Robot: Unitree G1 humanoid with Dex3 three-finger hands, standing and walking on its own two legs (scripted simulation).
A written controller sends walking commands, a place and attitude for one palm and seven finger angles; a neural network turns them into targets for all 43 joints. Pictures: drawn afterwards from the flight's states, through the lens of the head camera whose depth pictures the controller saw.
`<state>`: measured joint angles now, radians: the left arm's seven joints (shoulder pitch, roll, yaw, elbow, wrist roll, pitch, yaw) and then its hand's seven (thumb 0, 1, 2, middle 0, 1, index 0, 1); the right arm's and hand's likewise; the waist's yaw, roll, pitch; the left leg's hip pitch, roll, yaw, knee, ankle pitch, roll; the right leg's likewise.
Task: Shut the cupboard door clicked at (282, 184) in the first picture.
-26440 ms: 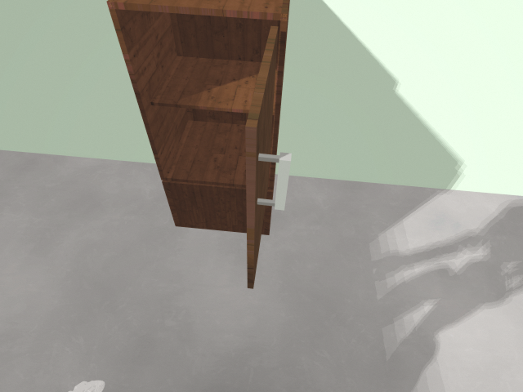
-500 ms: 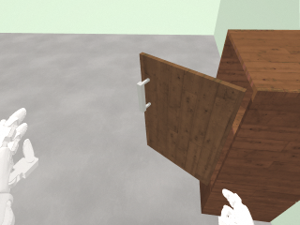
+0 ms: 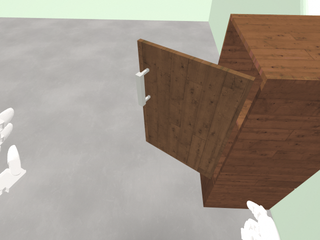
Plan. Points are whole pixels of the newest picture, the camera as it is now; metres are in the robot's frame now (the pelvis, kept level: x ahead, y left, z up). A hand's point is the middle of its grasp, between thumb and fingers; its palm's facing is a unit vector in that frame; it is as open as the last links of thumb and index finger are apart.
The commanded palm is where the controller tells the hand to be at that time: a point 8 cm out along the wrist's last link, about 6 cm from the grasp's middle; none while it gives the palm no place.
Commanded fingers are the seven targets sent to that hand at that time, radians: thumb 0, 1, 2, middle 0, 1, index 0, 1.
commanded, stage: step back with the hand held close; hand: left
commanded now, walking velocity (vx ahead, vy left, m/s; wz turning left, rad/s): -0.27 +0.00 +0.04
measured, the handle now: (144, 87) +0.66 +0.10 +0.00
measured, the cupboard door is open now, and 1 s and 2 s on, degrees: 57 57 57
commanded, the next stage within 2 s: stop stepping back and stand still in 1.44 s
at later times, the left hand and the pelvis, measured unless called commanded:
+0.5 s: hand out of the picture +0.13 +0.27 +0.17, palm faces +0.45 -0.78 -0.44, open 7.4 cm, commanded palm +0.07 +0.31 +0.18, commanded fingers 0.00 0.90 0.90 -0.20 -0.30 -0.20 -0.30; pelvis -0.06 +0.00 -0.02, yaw +1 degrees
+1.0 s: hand out of the picture +0.05 +0.27 +0.17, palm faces +0.48 -0.77 -0.42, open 7.4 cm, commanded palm -0.01 +0.31 +0.18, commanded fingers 0.00 0.90 0.90 -0.20 -0.30 -0.20 -0.30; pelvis -0.12 +0.00 -0.01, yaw +6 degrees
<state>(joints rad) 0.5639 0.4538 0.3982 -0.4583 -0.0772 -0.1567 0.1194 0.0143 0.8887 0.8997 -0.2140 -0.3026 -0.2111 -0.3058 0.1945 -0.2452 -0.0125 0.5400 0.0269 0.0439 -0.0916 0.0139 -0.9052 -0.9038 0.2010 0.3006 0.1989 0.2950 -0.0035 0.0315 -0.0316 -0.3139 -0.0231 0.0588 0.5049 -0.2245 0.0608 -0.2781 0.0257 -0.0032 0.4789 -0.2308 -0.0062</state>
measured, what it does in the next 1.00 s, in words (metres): shifts its weight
